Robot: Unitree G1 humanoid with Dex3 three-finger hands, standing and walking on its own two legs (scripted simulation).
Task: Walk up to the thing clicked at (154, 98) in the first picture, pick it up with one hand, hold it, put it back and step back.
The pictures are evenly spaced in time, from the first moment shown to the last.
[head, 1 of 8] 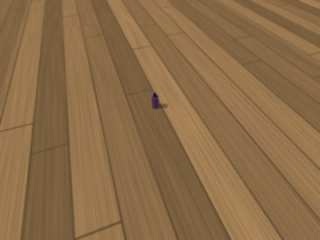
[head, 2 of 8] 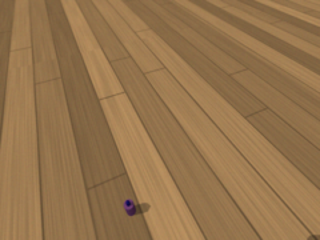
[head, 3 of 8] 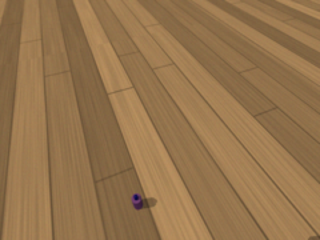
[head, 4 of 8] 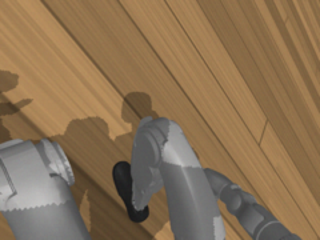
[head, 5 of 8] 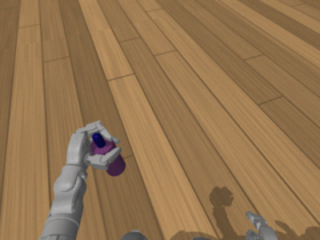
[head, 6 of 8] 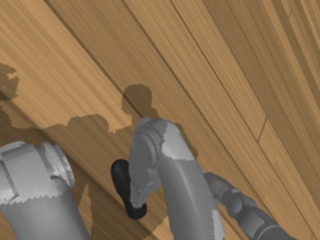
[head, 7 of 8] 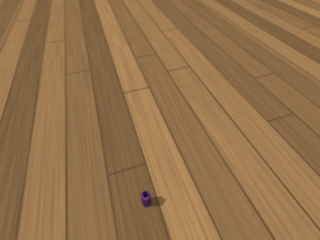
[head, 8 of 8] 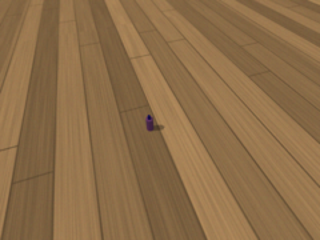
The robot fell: no
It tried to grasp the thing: yes
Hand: left
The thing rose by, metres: 0.67
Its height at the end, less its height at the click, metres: +0.00
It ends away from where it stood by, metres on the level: 0.02
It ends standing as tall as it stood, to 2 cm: yes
